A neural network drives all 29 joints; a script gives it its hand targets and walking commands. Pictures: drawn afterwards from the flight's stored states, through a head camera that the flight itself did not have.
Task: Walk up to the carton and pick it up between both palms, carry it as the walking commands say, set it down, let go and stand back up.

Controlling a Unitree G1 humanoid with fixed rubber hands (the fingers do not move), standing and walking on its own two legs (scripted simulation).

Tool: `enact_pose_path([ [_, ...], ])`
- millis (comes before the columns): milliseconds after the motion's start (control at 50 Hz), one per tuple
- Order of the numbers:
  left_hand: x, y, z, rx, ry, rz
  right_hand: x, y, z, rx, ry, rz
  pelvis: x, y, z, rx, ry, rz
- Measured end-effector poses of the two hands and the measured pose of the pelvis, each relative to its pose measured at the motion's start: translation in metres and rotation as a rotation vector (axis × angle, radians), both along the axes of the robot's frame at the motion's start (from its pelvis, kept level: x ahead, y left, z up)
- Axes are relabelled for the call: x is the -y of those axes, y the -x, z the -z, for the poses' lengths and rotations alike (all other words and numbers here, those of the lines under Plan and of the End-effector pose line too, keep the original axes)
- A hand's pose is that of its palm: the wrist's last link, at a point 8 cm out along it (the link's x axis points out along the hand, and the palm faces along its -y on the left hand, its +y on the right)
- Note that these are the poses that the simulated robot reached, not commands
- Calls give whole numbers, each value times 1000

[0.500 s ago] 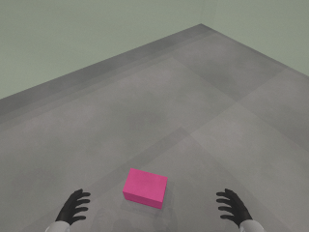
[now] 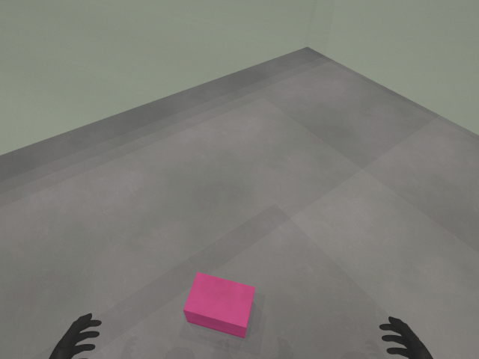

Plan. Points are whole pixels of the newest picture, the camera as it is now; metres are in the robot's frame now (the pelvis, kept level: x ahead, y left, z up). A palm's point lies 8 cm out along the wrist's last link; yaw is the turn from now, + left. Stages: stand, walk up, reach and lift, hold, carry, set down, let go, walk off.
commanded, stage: stand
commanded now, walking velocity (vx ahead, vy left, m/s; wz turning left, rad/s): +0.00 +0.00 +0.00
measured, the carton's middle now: (220, 305) +0.42 +0.05 -0.70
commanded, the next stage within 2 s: none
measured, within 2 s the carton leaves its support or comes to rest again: neither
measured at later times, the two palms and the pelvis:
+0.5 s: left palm out of the picture +0.12 +0.30 -0.09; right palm out of the picture +0.10 -0.30 -0.09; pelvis +0.00 +0.00 +0.01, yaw -1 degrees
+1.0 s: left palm out of the picture +0.08 +0.31 -0.09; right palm out of the picture +0.07 -0.31 -0.09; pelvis -0.02 +0.00 +0.01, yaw -1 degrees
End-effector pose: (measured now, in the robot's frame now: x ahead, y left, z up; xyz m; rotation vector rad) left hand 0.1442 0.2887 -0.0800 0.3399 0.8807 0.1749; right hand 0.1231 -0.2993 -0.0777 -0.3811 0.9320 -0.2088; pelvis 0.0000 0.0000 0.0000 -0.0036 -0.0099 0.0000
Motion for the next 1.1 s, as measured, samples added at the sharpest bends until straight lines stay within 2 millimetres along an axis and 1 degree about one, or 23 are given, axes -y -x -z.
enact_pose_path([
  [120, -1, -3, 4, -27, 1, 1, -4, -3, 4, -18, -7, 5, -2, -6, -1, 1, 0, 4],
  [240, -4, 2, 7, -57, -3, -7, -6, 0, 8, -43, -15, 13, -4, -7, -3, 6, -1, 7],
  [480, -13, 23, 10, -112, -17, -27, 0, 17, 10, -88, -8, 31, -4, 0, -6, 17, -2, 11],
  [800, -18, 51, 14, -176, -26, -39, 6, 43, 13, -139, -8, 51, -3, 12, -8, 26, -2, 15],
  [940, -19, 59, 14, -195, -30, -43, 8, 51, 15, -156, -10, 56, -3, 16, -8, 28, -3, 16],
  [1100, -21, 63, 15, -207, -35, -47, 9, 55, 16, -167, -10, 58, -2, 18, -9, 29, -3, 16],
])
